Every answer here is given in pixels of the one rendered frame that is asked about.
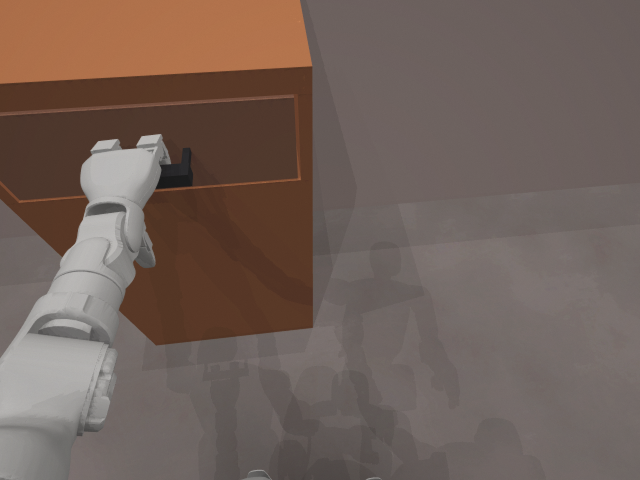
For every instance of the handle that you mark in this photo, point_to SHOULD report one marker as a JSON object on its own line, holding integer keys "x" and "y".
{"x": 177, "y": 175}

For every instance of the drawer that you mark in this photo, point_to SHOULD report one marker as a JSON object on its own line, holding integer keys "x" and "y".
{"x": 232, "y": 140}

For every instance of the left robot hand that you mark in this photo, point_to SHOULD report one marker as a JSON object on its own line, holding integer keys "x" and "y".
{"x": 132, "y": 174}

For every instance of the left robot forearm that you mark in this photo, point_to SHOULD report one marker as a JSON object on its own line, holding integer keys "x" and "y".
{"x": 87, "y": 291}

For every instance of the cabinet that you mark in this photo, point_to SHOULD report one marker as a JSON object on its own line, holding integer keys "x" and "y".
{"x": 231, "y": 259}

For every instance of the robot left upper arm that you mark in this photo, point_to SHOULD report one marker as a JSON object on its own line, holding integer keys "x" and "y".
{"x": 52, "y": 390}

